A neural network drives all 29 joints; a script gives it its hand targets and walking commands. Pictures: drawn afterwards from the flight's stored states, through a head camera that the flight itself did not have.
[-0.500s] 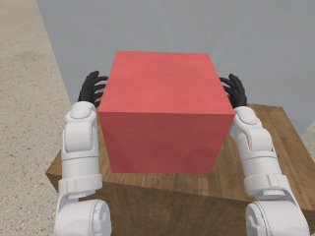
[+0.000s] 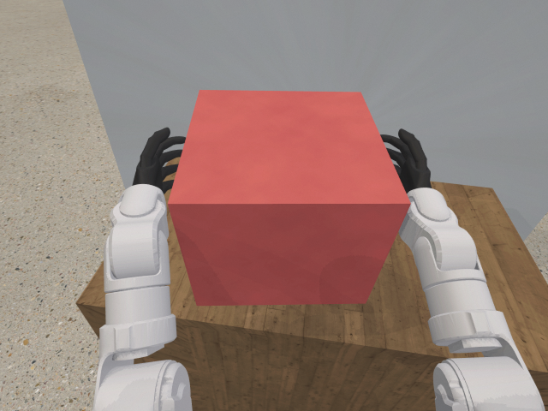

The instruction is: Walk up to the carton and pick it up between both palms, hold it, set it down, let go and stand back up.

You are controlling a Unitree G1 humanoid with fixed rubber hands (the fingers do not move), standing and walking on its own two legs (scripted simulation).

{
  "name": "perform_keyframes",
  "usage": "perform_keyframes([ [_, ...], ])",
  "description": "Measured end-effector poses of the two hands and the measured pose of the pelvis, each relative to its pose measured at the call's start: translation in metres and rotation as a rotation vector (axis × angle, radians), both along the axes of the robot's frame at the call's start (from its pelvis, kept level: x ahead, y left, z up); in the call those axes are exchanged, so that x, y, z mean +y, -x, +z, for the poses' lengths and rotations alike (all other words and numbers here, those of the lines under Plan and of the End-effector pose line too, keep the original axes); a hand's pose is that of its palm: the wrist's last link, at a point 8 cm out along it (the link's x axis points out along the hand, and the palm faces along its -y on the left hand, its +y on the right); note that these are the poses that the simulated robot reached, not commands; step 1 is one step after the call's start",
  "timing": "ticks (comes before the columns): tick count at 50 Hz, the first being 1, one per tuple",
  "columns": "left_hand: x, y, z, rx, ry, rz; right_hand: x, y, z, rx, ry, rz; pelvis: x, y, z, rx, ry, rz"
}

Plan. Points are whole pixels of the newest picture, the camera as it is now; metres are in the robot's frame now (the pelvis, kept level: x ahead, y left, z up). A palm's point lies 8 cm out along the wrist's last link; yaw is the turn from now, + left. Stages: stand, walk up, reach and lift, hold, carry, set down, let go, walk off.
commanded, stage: hold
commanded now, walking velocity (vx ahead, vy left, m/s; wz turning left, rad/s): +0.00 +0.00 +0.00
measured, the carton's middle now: (281, 195) +0.40 +0.00 +0.13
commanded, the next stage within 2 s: none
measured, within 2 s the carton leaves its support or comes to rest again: neither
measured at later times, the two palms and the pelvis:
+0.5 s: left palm (152, 184) +0.34 +0.18 +0.19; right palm (411, 189) +0.34 -0.18 +0.19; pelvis -0.01 +0.00 +0.00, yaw -1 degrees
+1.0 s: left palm (153, 181) +0.35 +0.17 +0.20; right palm (411, 192) +0.34 -0.18 +0.18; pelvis -0.01 +0.01 +0.00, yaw -1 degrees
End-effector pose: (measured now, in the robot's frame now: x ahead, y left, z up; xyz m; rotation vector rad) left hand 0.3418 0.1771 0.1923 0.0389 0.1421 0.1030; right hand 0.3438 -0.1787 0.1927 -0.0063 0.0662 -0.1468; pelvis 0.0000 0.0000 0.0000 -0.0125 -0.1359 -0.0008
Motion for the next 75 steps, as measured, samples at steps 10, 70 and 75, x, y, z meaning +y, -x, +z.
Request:
perform_keyframes([
  [10, -0.003, -0.002, -0.001, 0.027, -0.013, -0.007, -0.003, 0.002, -0.009, 0.028, -0.023, -0.013, 0.0, 0.009, 0.0, 0.017, -0.004, -0.009],
  [70, 0.002, -0.002, 0.0, 0.011, -0.022, 0.01, 0.002, -0.003, -0.007, 0.009, -0.026, 0.004, 0.001, 0.006, 0.0, 0.018, 0.0, 0.006],
  [75, -0.001, 0.001, 0.006, -0.012, -0.024, 0.003, -0.001, 0.002, -0.003, -0.015, -0.032, -0.002, 0.002, 0.005, 0.0, 0.013, -0.001, 0.003],
])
